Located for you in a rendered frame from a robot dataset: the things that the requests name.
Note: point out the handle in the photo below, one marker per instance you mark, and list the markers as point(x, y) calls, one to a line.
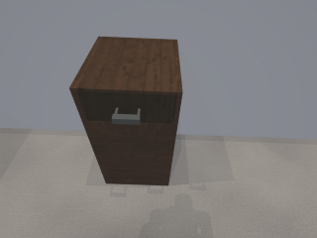
point(126, 119)

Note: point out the drawer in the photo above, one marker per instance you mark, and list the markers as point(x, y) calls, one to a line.
point(101, 105)

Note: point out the cabinet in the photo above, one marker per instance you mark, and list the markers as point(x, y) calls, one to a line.
point(129, 153)

